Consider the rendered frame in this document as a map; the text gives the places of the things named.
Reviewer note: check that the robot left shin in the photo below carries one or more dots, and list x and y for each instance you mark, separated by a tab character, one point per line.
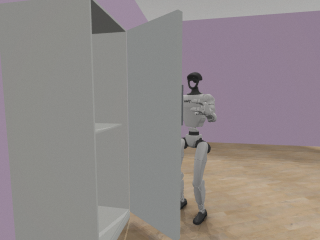
200	194

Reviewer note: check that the robot left upper arm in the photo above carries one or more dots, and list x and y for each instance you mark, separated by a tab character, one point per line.
209	99

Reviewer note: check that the fridge door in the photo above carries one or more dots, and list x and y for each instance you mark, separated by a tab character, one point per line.
154	80

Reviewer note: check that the robot head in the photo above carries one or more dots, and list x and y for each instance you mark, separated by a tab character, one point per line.
195	77

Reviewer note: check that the robot left hand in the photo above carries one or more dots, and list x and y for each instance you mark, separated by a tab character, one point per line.
203	110

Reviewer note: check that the robot left forearm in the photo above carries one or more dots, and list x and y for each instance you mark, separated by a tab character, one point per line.
211	116

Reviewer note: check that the handle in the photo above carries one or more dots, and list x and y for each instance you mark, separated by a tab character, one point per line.
182	94

